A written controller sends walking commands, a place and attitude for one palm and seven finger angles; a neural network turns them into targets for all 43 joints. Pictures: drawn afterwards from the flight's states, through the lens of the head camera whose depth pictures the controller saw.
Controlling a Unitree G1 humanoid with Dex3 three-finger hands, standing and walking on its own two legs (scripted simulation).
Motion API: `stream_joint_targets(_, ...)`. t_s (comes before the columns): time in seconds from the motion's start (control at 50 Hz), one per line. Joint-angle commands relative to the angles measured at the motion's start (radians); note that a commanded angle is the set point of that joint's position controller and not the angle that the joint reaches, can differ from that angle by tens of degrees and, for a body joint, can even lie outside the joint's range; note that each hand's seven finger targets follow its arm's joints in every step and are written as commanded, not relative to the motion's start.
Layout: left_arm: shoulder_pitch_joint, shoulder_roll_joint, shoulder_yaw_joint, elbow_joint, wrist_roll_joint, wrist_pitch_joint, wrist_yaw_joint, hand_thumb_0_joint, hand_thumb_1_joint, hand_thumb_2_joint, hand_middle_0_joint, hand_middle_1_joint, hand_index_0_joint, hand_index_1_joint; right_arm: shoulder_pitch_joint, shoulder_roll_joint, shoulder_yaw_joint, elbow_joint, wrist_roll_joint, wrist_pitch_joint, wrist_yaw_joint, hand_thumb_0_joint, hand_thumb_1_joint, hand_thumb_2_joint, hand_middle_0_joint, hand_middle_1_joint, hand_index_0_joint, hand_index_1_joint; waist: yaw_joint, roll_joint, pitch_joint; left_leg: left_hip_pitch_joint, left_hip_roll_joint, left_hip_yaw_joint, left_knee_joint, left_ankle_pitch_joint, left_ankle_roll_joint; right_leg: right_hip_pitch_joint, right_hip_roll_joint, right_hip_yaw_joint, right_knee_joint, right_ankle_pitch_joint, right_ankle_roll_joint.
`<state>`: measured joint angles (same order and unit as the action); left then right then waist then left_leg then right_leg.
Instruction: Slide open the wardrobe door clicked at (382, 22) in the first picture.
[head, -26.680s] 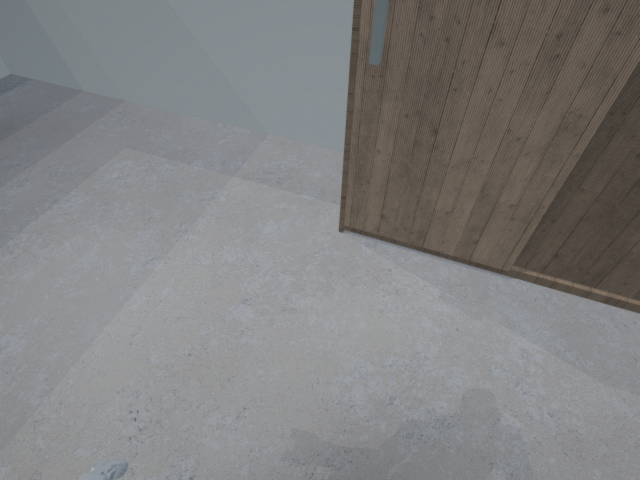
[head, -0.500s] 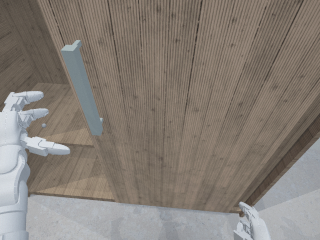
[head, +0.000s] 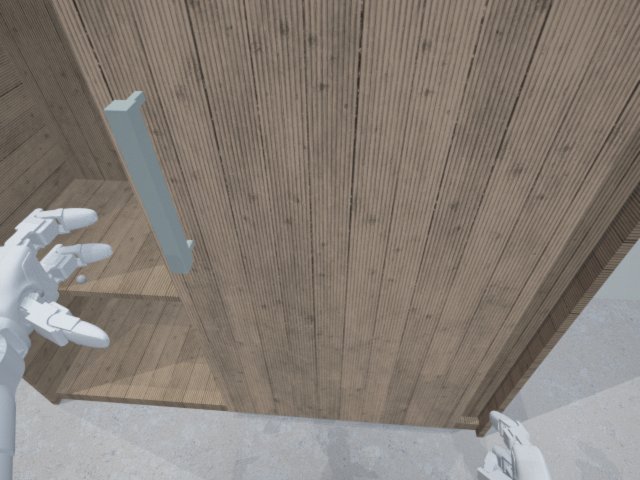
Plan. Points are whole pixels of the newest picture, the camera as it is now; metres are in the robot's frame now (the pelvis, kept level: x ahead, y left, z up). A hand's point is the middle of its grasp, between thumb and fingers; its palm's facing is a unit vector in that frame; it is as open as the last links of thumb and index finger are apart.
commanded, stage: draw the hand back to the body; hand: left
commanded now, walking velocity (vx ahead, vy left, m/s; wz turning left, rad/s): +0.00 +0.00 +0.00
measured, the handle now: (162, 191) +0.44 +0.28 +0.14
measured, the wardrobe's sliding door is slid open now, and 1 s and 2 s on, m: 0.57 0.57 0.57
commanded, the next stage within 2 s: step back with the hand held close in 1.38 s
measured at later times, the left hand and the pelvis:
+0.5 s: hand (49, 315) +0.22 +0.31 +0.15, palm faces +0.49 -0.82 -0.30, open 13.6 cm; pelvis +0.00 +0.01 +0.00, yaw -1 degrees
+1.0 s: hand (79, 315) +0.22 +0.27 +0.16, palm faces +0.44 -0.82 -0.36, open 8.8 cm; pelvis +0.02 +0.01 +0.01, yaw -2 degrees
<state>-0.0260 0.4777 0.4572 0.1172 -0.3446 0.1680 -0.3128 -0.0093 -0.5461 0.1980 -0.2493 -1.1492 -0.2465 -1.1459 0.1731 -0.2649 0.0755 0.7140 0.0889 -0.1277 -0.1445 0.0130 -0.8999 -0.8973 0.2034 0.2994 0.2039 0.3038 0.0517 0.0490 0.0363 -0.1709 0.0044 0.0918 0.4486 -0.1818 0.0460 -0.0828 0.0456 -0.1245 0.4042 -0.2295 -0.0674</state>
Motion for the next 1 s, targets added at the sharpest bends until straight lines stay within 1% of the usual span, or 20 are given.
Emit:
stream_joint_targets(0.0,-0.130,0.362,0.205,-0.179,-0.076,-0.075,-0.089,0.000,-0.550,0.200,-0.250,-1.150,-0.250,-1.150,-0.144,-0.131,-0.061,-0.216,0.000,-0.071,0.010,0.000,-0.900,-0.900,0.200,0.300,0.200,0.300,0.022,-0.006,-0.187,0.009,0.022,-0.131,0.012,0.083,-0.020,0.001,-0.110,0.241,-0.065,0.172,0.087)
stream_joint_targets(0.06,-0.069,0.301,0.190,-0.215,-0.092,-0.069,-0.072,0.000,-0.550,0.200,-0.250,-1.150,-0.250,-1.150,-0.136,-0.124,-0.063,-0.248,0.009,-0.079,0.027,0.000,-0.900,-0.900,0.200,0.300,0.200,0.300,0.020,-0.017,-0.159,-0.009,0.024,-0.125,0.027,0.051,-0.025,-0.044,-0.114,0.247,-0.065,0.121,0.097)
stream_joint_targets(0.12,-0.049,0.296,0.192,-0.260,-0.088,-0.061,-0.044,0.000,-0.550,0.200,-0.250,-1.150,-0.250,-1.150,-0.133,-0.133,-0.072,-0.251,0.012,-0.086,0.030,0.000,-0.900,-0.900,0.200,0.300,0.200,0.300,0.015,-0.018,-0.136,-0.017,0.029,-0.125,0.041,0.029,-0.026,-0.082,-0.115,0.257,-0.070,0.065,0.101)
stream_joint_targets(0.14,-0.053,0.262,0.154,-0.280,-0.082,-0.058,-0.041,0.000,-0.550,0.200,-0.250,-1.150,-0.250,-1.150,-0.138,-0.130,-0.069,-0.256,0.014,-0.090,0.029,0.000,-0.900,-0.900,0.200,0.300,0.200,0.300,0.010,-0.003,-0.111,-0.007,0.030,-0.121,0.036,0.015,-0.026,-0.110,-0.107,0.251,-0.076,0.019,0.097)
stream_joint_targets(0.18,-0.081,0.251,0.135,-0.334,-0.077,-0.060,-0.029,0.000,-0.550,0.200,-0.250,-1.150,-0.250,-1.150,-0.137,-0.130,-0.069,-0.254,0.013,-0.099,0.021,0.000,-0.900,-0.900,0.200,0.300,0.200,0.300,0.000,0.034,-0.090,0.010,0.033,-0.126,0.031,-0.006,-0.026,-0.141,-0.099,0.249,-0.090,-0.046,0.089)
stream_joint_targets(0.22,-0.113,0.266,0.132,-0.388,-0.067,-0.071,-0.013,0.000,-0.477,0.235,-0.247,-1.107,-0.247,-1.107,-0.141,-0.132,-0.071,-0.244,0.009,-0.109,0.013,0.000,-0.900,-0.900,0.200,0.300,0.200,0.300,-0.001,0.047,-0.099,0.030,0.035,-0.130,0.019,-0.002,-0.023,-0.141,-0.088,0.232,-0.091,-0.074,0.073)
stream_joint_targets(0.28,-0.087,0.240,0.111,-0.451,-0.062,-0.088,-0.003,0.000,-0.369,0.287,-0.244,-1.044,-0.244,-1.044,-0.140,-0.126,-0.063,-0.243,0.004,-0.127,0.004,0.000,-0.900,-0.900,0.200,0.300,0.200,0.300,0.004,0.075,-0.103,0.068,0.036,-0.138,-0.015,0.000,-0.022,-0.137,-0.065,0.192,-0.087,-0.073,0.060)
stream_joint_targets(0.3,-0.074,0.390,0.207,-0.514,0.111,-0.160,0.227,0.000,-0.332,0.305,-0.242,-1.023,-0.242,-1.023,-0.121,-0.131,-0.089,-0.232,-0.059,-0.140,0.028,0.000,-0.900,-0.900,0.200,0.300,0.200,0.300,0.032,0.098,-0.024,-0.010,0.027,-0.134,-0.007,-0.046,-0.044,-0.147,-0.100,0.221,-0.153,-0.102,0.023)
stream_joint_targets(0.32,0.049,0.204,0.099,-0.467,0.127,-0.192,0.311,0.000,-0.296,0.322,-0.241,-1.001,-0.241,-1.001,-0.136,-0.119,-0.084,-0.209,-0.072,-0.148,0.036,0.000,-0.900,-0.900,0.200,0.300,0.200,0.300,0.009,0.074,0.009,0.006,0.025,-0.125,-0.016,-0.070,-0.050,-0.164,-0.105,0.195,-0.164,-0.140,0.013)
stream_joint_targets(0.34,0.155,0.135,0.060,-0.467,0.152,-0.218,0.364,0.000,-0.260,0.340,-0.240,-0.980,-0.240,-0.980,-0.125,-0.108,-0.086,-0.202,-0.067,-0.145,0.043,0.000,-0.900,-0.900,0.200,0.300,0.200,0.300,0.010,0.030,0.026,0.038,0.031,-0.120,-0.034,-0.100,-0.047,-0.171,-0.096,0.182,-0.174,-0.162,0.016)
stream_joint_targets(0.36,0.199,0.119,0.043,-0.501,0.168,-0.242,0.396,0.000,-0.224,0.357,-0.239,-0.959,-0.239,-0.959,-0.125,-0.111,-0.090,-0.198,-0.065,-0.142,0.048,0.000,-0.900,-0.900,0.200,0.300,0.200,0.300,0.009,0.028,0.012,0.055,0.036,-0.112,-0.052,-0.121,-0.044,-0.163,-0.092,0.175,-0.173,-0.169,0.021)
stream_joint_targets(0.4,0.158,0.142,0.044,-0.576,0.203,-0.288,0.443,0.000,-0.151,0.393,-0.236,-0.916,-0.236,-0.916,-0.111,-0.123,-0.099,-0.177,-0.069,-0.142,0.053,0.000,-0.900,-0.900,0.200,0.300,0.200,0.300,0.005,0.013,-0.068,0.094,0.047,-0.123,-0.095,-0.109,-0.034,-0.102,-0.066,0.144,-0.139,-0.101,0.025)
stream_joint_targets(0.42,0.141,0.134,0.034,-0.602,0.215,-0.304,0.456,0.000,-0.115,0.410,-0.235,-0.895,-0.235,-0.895,-0.108,-0.122,-0.102,-0.180,-0.072,-0.144,0.054,0.000,-0.900,-0.900,0.200,0.300,0.200,0.300,0.003,0.039,-0.102,0.115,0.052,-0.127,-0.117,-0.091,-0.031,-0.085,-0.055,0.137,-0.126,-0.059,0.028)
stream_joint_targets(0.54,0.145,0.076,-0.025,-0.583,0.247,-0.321,0.481,0.000,0.102,0.515,-0.228,-0.767,-0.228,-0.767,-0.114,-0.109,-0.097,-0.160,-0.075,-0.120,0.057,0.000,-0.900,-0.900,0.200,0.300,0.200,0.300,-0.001,0.042,-0.054,0.141,0.059,-0.137,-0.171,0.004,-0.037,-0.038,-0.032,0.125,-0.130,0.028,0.027)
stream_joint_targets(0.6,0.174,0.081,-0.023,-0.619,0.258,-0.326,0.482,0.000,0.211,0.567,-0.224,-0.704,-0.224,-0.704,-0.117,-0.107,-0.098,-0.160,-0.080,-0.111,0.063,0.000,-0.900,-0.900,0.200,0.300,0.200,0.300,0.010,0.074,-0.091,0.173,0.060,-0.140,-0.168,0.087,-0.049,-0.001,-0.030,0.125,-0.131,0.071,0.023)
stream_joint_targets(0.74,0.319,0.067,-0.010,-0.659,0.250,-0.318,0.468,0.000,0.465,0.690,-0.215,-0.555,-0.215,-0.555,-0.111,-0.094,-0.101,-0.185,-0.085,-0.074,0.080,0.000,-0.900,-0.900,0.200,0.300,0.200,0.300,0.019,0.032,-0.092,0.178,0.066,-0.128,-0.147,0.247,-0.066,0.027,-0.029,0.122,-0.131,0.138,0.025)
stream_joint_targets(0.84,0.366,0.058,-0.019,-0.696,0.251,-0.316,0.461,0.000,0.646,0.777,-0.209,-0.449,-0.209,-0.449,-0.110,-0.090,-0.104,-0.198,-0.084,-0.059,0.085,0.000,-0.900,-0.900,0.200,0.300,0.200,0.300,0.017,0.065,-0.083,0.182,0.067,-0.114,-0.131,0.281,-0.066,0.019,-0.033,0.127,-0.133,0.163,0.028)
stream_joint_targets(0.88,0.389,0.056,-0.017,-0.683,0.249,-0.316,0.460,0.000,0.719,0.813,-0.206,-0.406,-0.206,-0.406,-0.110,-0.091,-0.106,-0.202,-0.084,-0.051,0.085,0.000,-0.900,-0.900,0.200,0.300,0.200,0.300,0.017,0.012,-0.065,0.161,0.062,-0.111,-0.136,0.220,-0.058,0.014,-0.032,0.126,-0.137,0.138,0.029)
stream_joint_targets(0.92,0.397,0.058,-0.020,-0.706,0.249,-0.318,0.460,0.000,0.791,0.848,-0.204,-0.364,-0.204,-0.364,-0.113,-0.090,-0.106,-0.205,-0.083,-0.049,0.082,0.000,-0.900,-0.900,0.200,0.300,0.200,0.300,0.016,0.040,-0.068,0.164,0.060,-0.104,-0.128,0.226,-0.051,0.015,-0.037,0.133,-0.138,0.153,0.029)
stream_joint_targets(0.98,0.410,0.051,-0.030,-0.725,0.250,-0.325,0.461,0.000,0.900,0.900,-0.200,-0.300,-0.200,-0.300,-0.118,-0.087,-0.108,-0.211,-0.084,-0.049,0.081,0.000,-0.900,-0.900,0.200,0.300,0.200,0.300,0.014,0.018,-0.053,0.152,0.050,-0.093,-0.122,0.162,-0.039,0.003,-0.041,0.137,-0.147,0.129,0.031)
